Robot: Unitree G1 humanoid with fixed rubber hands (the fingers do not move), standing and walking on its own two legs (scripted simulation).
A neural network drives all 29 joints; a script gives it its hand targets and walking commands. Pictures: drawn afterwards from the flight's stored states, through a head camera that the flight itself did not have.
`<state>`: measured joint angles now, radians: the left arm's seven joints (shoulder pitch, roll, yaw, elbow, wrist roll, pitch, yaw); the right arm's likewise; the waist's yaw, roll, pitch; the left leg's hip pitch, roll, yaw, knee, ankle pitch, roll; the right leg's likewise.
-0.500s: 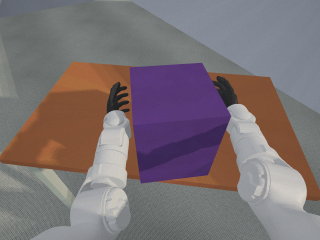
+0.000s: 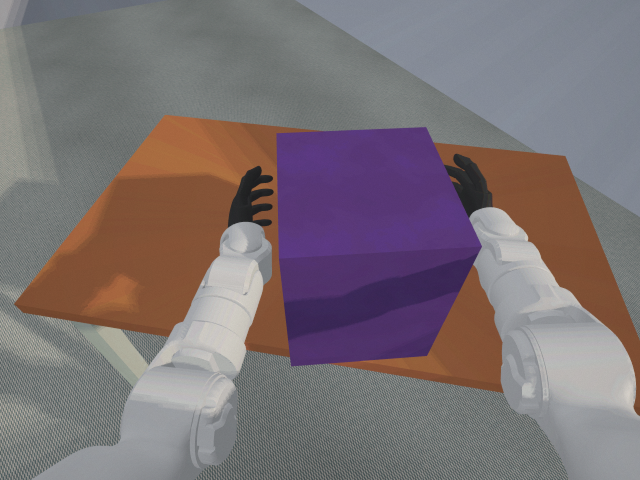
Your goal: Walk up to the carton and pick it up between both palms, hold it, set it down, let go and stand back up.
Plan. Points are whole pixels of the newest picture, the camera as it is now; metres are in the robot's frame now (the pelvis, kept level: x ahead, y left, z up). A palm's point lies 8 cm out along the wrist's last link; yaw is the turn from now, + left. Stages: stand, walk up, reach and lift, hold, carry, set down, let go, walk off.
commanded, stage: set down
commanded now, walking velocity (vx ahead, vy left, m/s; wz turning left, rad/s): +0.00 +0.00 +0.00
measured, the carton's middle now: (356, 251) +0.40 +0.04 +0.06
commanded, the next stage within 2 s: none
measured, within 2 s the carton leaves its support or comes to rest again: neither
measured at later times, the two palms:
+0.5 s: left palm (223, 200) +0.38 +0.21 +0.14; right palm (519, 189) +0.47 -0.15 +0.15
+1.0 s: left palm (210, 160) +0.37 +0.21 +0.21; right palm (546, 152) +0.47 -0.16 +0.21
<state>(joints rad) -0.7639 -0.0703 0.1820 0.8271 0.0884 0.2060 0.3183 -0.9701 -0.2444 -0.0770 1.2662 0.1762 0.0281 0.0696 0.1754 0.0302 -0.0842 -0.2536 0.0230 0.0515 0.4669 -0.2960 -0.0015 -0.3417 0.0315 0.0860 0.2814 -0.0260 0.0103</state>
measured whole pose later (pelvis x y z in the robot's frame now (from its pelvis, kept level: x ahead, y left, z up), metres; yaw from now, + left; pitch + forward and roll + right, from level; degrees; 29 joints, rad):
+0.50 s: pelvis +0.00 +0.00 +0.00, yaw +0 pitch +6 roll -1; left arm -0.77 0.01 0.15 0.55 -0.03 0.47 0.32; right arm -0.97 -0.42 -0.01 1.10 0.36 0.18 0.09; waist 0.19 0.04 -0.08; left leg -0.27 0.02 0.05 0.47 -0.29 -0.01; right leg -0.36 0.03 0.09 0.28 -0.02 0.01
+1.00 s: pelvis -0.01 -0.01 +0.00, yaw +0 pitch +5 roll -1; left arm -0.89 0.09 0.14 0.44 -0.10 0.71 0.32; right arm -1.09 -0.51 0.07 1.04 0.43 0.34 0.16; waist 0.19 0.04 -0.08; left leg -0.27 0.02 0.05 0.47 -0.28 -0.01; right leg -0.36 0.03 0.09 0.28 -0.01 0.01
